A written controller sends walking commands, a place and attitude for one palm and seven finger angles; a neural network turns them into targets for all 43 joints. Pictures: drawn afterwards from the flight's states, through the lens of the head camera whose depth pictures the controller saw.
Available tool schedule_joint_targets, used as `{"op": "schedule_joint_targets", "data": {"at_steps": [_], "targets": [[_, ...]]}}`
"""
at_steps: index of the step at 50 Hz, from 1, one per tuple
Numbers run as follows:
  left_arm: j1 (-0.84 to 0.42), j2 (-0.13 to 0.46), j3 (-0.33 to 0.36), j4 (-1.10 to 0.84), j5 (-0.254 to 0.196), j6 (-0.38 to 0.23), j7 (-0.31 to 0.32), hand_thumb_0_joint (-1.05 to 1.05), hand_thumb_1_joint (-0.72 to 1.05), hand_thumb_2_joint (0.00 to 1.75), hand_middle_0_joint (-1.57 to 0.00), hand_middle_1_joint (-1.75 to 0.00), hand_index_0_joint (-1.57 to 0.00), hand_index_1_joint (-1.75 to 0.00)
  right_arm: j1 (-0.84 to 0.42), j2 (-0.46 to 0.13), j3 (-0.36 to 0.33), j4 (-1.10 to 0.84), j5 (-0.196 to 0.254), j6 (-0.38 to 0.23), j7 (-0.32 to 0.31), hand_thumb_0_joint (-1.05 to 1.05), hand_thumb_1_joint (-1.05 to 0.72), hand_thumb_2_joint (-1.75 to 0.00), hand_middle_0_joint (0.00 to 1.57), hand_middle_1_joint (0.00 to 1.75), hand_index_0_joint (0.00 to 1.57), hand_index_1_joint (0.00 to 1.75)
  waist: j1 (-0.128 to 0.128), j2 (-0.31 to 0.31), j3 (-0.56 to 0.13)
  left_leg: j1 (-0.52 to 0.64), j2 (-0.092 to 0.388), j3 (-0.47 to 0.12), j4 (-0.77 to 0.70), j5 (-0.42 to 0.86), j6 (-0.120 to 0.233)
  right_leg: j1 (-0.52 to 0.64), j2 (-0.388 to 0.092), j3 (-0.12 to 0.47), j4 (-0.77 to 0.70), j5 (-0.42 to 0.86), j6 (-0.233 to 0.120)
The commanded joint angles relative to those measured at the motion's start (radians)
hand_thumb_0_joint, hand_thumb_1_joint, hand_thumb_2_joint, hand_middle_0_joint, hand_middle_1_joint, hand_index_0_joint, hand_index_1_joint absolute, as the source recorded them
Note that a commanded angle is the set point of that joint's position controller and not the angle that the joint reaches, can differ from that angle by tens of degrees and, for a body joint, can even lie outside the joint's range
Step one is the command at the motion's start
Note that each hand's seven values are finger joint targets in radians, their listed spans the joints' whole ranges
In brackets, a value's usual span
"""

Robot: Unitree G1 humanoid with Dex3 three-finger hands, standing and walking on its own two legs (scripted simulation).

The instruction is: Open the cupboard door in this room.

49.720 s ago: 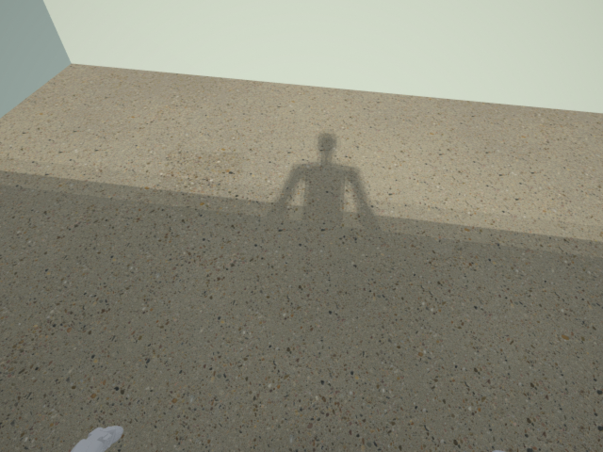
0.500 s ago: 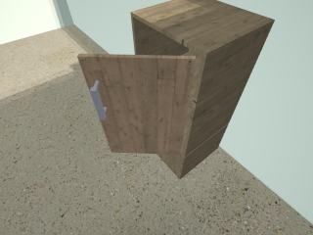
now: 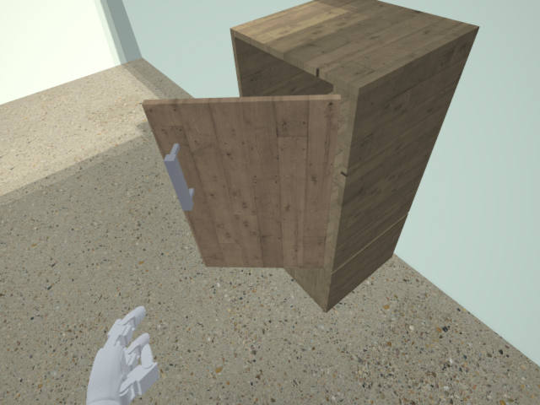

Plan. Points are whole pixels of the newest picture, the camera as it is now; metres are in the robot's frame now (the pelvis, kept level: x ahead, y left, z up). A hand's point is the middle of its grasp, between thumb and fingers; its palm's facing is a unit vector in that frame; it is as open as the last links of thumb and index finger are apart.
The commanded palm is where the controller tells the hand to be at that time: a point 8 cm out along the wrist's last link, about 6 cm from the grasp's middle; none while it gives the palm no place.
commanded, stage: raise the hand with hooked fingers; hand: left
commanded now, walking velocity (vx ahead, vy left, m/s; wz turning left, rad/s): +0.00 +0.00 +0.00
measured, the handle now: (182, 178) +0.58 +0.23 -0.01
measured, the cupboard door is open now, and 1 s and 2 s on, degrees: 49 49 49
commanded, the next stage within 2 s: move the hooked fingers beside the handle in 1.92 s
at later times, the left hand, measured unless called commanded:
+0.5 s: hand (141, 373) +0.18 +0.20 -0.02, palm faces -0.07 -0.99 -0.09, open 10.2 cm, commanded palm +0.15 +0.27 -0.03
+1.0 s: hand (110, 337) +0.23 +0.26 -0.02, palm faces -0.03 -1.00 -0.05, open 13.1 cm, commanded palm +0.21 +0.33 -0.01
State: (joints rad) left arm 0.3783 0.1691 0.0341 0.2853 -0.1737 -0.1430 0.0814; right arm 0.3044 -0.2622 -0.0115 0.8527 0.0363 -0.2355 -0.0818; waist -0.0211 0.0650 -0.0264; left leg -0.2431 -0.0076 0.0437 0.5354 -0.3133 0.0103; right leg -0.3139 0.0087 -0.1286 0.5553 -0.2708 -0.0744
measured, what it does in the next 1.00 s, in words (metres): lowers itself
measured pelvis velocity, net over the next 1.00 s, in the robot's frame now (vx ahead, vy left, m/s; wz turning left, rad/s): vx -0.02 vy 0.05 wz -0.01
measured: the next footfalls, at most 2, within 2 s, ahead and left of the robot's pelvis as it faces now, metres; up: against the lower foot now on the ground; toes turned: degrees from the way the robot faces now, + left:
none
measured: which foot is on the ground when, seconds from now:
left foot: down 0.00-1.00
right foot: down 0.00-1.00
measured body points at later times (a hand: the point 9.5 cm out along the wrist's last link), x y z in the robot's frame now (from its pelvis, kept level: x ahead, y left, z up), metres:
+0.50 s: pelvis -0.05 +0.02 -0.09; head +0.02 +0.03 +0.36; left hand +0.18 +0.26 -0.02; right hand +0.17 -0.18 -0.16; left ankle -0.02 +0.12 -0.73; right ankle +0.02 -0.07 -0.73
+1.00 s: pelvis -0.02 +0.05 -0.06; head +0.04 +0.07 +0.38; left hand +0.23 +0.32 -0.01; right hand +0.15 -0.21 -0.12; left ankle -0.02 +0.12 -0.73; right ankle +0.02 -0.06 -0.73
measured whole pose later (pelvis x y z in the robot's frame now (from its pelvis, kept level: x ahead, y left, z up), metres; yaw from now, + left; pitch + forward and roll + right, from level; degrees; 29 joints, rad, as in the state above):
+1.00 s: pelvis -0.02 +0.05 -0.06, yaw -1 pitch +13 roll -3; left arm 0.22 0.32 0.26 0.13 -0.30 -0.35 -0.34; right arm 0.25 -0.27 0.01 0.53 0.04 -0.24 -0.07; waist -0.01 0.00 -0.10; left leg -0.77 -0.01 0.03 1.05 -0.51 0.07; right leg -0.80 -0.02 -0.13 0.97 -0.40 -0.03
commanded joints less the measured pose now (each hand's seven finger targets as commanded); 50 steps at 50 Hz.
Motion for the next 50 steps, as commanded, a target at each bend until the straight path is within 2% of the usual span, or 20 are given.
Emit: {"op": "schedule_joint_targets", "data": {"at_steps": [1,3,4,5,6,9,11,13,16,20,23,26,28,29,33,36,39,42,45,50], "targets": [[0.142,-0.021,0.046,-0.001,-0.045,-0.256,-0.143,0.00,0.67,0.80,-0.22,-0.45,-0.22,-0.45,-0.139,-0.115,-0.056,-0.275,-0.022,-0.102,0.027,0.00,-0.90,-0.90,0.20,0.30,0.20,0.30,0.046,-0.437,0.020,-0.342,-0.014,-0.067,0.139,0.004,0.008,-0.164,-0.064,0.165,0.006,-0.130,0.085],[0.269,-0.022,0.077,-0.054,-0.082,-0.393,-0.255,0.00,0.62,0.78,-0.22,-0.48,-0.22,-0.48,-0.172,-0.114,-0.068,-0.336,-0.027,-0.105,0.062,0.00,-0.90,-0.90,0.20,0.30,0.20,0.30,0.091,-0.373,-0.099,-0.429,-0.034,-0.045,0.217,0.017,-0.009,-0.100,-0.069,0.183,0.117,0.020,0.080],[0.322,0.031,0.144,-0.036,-0.088,-0.442,-0.316,0.00,0.60,0.77,-0.22,-0.50,-0.22,-0.50,-0.170,-0.120,-0.081,-0.354,-0.023,-0.096,0.087,0.00,-0.90,-0.90,0.20,0.30,0.20,0.30,0.118,-0.194,-0.156,-0.420,-0.044,-0.031,0.254,0.066,-0.024,-0.066,-0.079,0.191,0.183,0.136,0.057],[0.299,0.048,0.149,-0.067,-0.091,-0.492,-0.377,0.00,0.57,0.76,-0.22,-0.51,-0.22,-0.51,-0.190,-0.123,-0.077,-0.381,-0.026,-0.088,0.101,0.00,-0.90,-0.90,0.20,0.30,0.20,0.30,0.111,-0.096,-0.188,-0.440,-0.050,-0.019,0.297,0.083,-0.031,-0.076,-0.086,0.196,0.233,0.205,0.046],[0.237,0.112,0.202,-0.057,-0.085,-0.519,-0.402,0.00,0.55,0.75,-0.22,-0.53,-0.22,-0.53,-0.206,-0.123,-0.082,-0.392,-0.022,-0.077,0.101,0.00,-0.90,-0.90,0.20,0.30,0.20,0.30,0.100,-0.115,-0.204,-0.504,-0.051,-0.009,0.342,0.066,-0.027,-0.110,-0.091,0.217,0.263,0.196,0.048],[0.116,0.141,0.213,-0.169,-0.087,-0.488,-0.397,0.00,0.48,0.72,-0.23,-0.57,-0.23,-0.57,-0.243,-0.114,-0.080,-0.476,-0.013,-0.028,0.090,0.00,-0.90,-0.90,0.20,0.30,0.20,0.30,0.091,-0.144,-0.178,-0.618,-0.055,-0.003,0.401,-0.055,-0.002,-0.208,-0.089,0.284,0.246,-0.062,0.055],[-0.048,0.145,0.196,-0.313,-0.094,-0.486,-0.357,0.00,0.43,0.70,-0.23,-0.60,-0.23,-0.60,-0.246,-0.106,-0.075,-0.525,-0.009,-0.021,0.078,0.00,-0.90,-0.90,0.20,0.30,0.20,0.30,0.064,-0.070,-0.206,-0.622,-0.045,-0.003,0.427,-0.106,0.013,-0.287,-0.075,0.286,0.250,-0.250,0.047],[-0.168,0.167,0.206,-0.469,-0.087,-0.529,-0.307,0.00,0.39,0.68,-0.24,-0.63,-0.24,-0.63,-0.187,-0.088,-0.068,-0.513,-0.018,-0.026,0.064,0.00,-0.90,-0.90,0.20,0.30,0.20,0.30,0.033,0.039,-0.270,-0.570,-0.022,-0.031,0.450,-0.092,0.022,-0.333,-0.055,0.259,0.284,-0.267,0.037],[-0.209,0.148,0.134,-0.633,-0.068,-0.584,-0.288,0.00,0.32,0.65,-0.24,-0.68,-0.24,-0.68,-0.150,-0.086,-0.051,-0.493,-0.023,-0.033,0.043,0.00,-0.90,-0.90,0.20,0.30,0.20,0.30,-0.019,0.055,-0.356,-0.508,0.002,-0.064,0.478,-0.064,0.033,-0.383,-0.029,0.218,0.332,-0.207,0.035],[-0.236,0.159,0.061,-0.510,-0.067,-0.516,-0.376,0.00,0.22,0.61,-0.25,-0.74,-0.25,-0.74,-0.136,-0.122,-0.022,-0.445,-0.019,-0.051,0.029,0.00,-0.90,-0.90,0.20,0.30,0.20,0.30,-0.070,0.049,-0.274,-0.546,0.014,-0.102,0.485,-0.103,0.033,-0.461,-0.010,0.157,0.353,-0.210,0.040],[-0.133,0.202,0.136,-0.317,-0.088,-0.354,-0.434,0.00,0.15,0.58,-0.25,-0.78,-0.25,-0.78,-0.133,-0.128,-0.019,-0.454,0.008,-0.041,0.013,0.00,-0.90,-0.90,0.20,0.30,0.20,0.30,-0.033,-0.083,-0.257,-0.628,0.005,-0.102,0.445,-0.156,0.029,-0.383,-0.013,0.163,0.295,-0.291,0.057],[-0.081,0.255,0.247,-0.321,-0.138,-0.193,-0.453,0.00,0.08,0.55,-0.26,-0.82,-0.26,-0.82,-0.171,-0.125,-0.018,-0.502,0.023,-0.017,0.008,0.00,-0.90,-0.90,0.20,0.30,0.20,0.30,0.049,-0.081,-0.342,-0.583,-0.014,-0.090,0.379,-0.091,0.021,-0.259,-0.023,0.147,0.269,-0.241,0.058],[-0.072,0.249,0.299,-0.400,-0.167,-0.161,-0.412,0.00,0.04,0.53,-0.26,-0.86,-0.26,-0.86,-0.180,-0.104,-0.017,-0.512,0.019,-0.018,0.008,0.00,-0.90,-0.90,0.20,0.30,0.20,0.30,0.074,-0.060,-0.385,-0.535,-0.010,-0.092,0.350,-0.028,0.017,-0.215,-0.022,0.121,0.277,-0.169,0.057],[-0.067,0.256,0.323,-0.410,-0.179,-0.162,-0.388,0.00,0.01,0.52,-0.26,-0.87,-0.26,-0.87,-0.182,-0.096,-0.010,-0.509,0.010,-0.019,0.008,0.00,-0.90,-0.90,0.20,0.30,0.20,0.30,0.091,-0.059,-0.372,-0.523,-0.007,-0.104,0.334,0.004,0.010,-0.206,-0.011,0.098,0.299,-0.129,0.046],[-0.105,0.217,0.292,-0.455,-0.138,-0.281,-0.290,0.00,-0.08,0.48,-0.27,-0.93,-0.27,-0.93,-0.135,-0.087,-0.015,-0.467,-0.011,-0.039,0.024,0.00,-0.90,-0.90,0.20,0.30,0.20,0.30,0.047,-0.042,-0.295,-0.504,0.009,-0.111,0.327,0.025,0.002,-0.310,-0.004,0.064,0.330,-0.104,0.043],[-0.175,0.213,0.231,-0.397,-0.094,-0.355,-0.309,0.00,-0.15,0.45,-0.27,-0.98,-0.27,-0.98,-0.100,-0.120,-0.017,-0.444,-0.021,-0.051,0.030,0.00,-0.90,-0.90,0.20,0.30,0.20,0.30,0.003,-0.013,-0.247,-0.504,0.014,-0.121,0.344,-0.016,-0.003,-0.412,-0.003,0.052,0.356,-0.142,0.038],[-0.226,0.219,0.206,-0.335,-0.103,-0.359,-0.377,0.00,-0.22,0.42,-0.28,-1.02,-0.28,-1.02,-0.081,-0.150,-0.021,-0.444,-0.012,-0.058,0.023,0.00,-0.90,-0.90,0.20,0.30,0.20,0.30,-0.021,-0.035,-0.240,-0.520,0.011,-0.128,0.345,-0.090,0.002,-0.426,-0.004,0.064,0.344,-0.188,0.041],[-0.264,0.290,0.264,-0.364,-0.127,-0.322,-0.429,0.00,-0.29,0.39,-0.29,-1.07,-0.29,-1.07,-0.074,-0.165,-0.028,-0.456,0.005,-0.063,0.010,0.00,-0.90,-0.90,0.20,0.30,0.20,0.30,0.003,0.010,-0.319,-0.464,0.007,-0.133,0.313,-0.069,-0.004,-0.360,-0.006,0.072,0.322,-0.163,0.041],[-0.249,0.360,0.349,-0.405,-0.153,-0.288,-0.431,0.00,-0.36,0.36,-0.29,-1.11,-0.29,-1.11,-0.057,-0.159,-0.026,-0.457,0.004,-0.058,0.003,0.00,-0.90,-0.90,0.20,0.30,0.20,0.30,0.035,0.063,-0.382,-0.377,0.011,-0.136,0.300,0.115,-0.024,-0.293,0.001,0.057,0.328,-0.038,0.034],[-0.254,0.327,0.370,-0.347,-0.172,-0.278,-0.399,0.00,-0.48,0.31,-0.30,-1.18,-0.30,-1.18,-0.055,-0.143,-0.018,-0.446,-0.004,-0.039,0.014,0.00,-0.90,-0.90,0.20,0.30,0.20,0.30,0.030,0.057,-0.309,-0.361,0.017,-0.126,0.304,0.239,-0.039,-0.298,0.008,0.041,0.327,0.047,0.037]]}}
